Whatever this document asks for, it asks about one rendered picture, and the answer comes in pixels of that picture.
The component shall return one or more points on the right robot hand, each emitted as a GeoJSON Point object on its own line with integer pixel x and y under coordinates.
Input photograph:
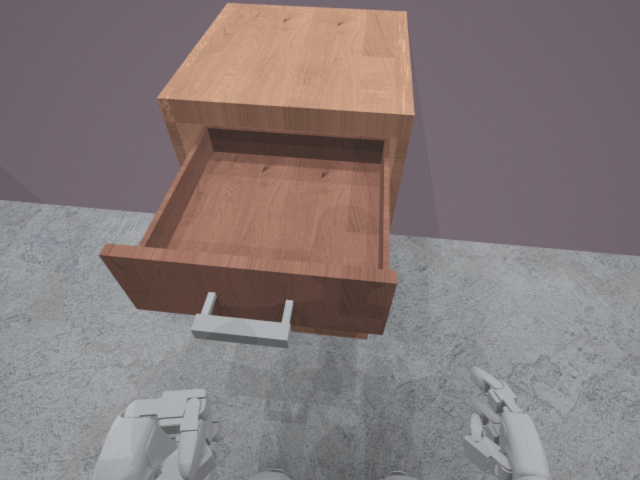
{"type": "Point", "coordinates": [512, 434]}

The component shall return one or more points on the cabinet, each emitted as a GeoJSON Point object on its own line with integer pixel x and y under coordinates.
{"type": "Point", "coordinates": [294, 68]}

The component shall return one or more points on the handle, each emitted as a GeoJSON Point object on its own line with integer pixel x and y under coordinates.
{"type": "Point", "coordinates": [239, 330]}

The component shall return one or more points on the drawer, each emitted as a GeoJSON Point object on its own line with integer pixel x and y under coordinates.
{"type": "Point", "coordinates": [262, 216]}

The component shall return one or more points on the left robot hand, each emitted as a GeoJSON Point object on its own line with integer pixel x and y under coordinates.
{"type": "Point", "coordinates": [174, 433]}

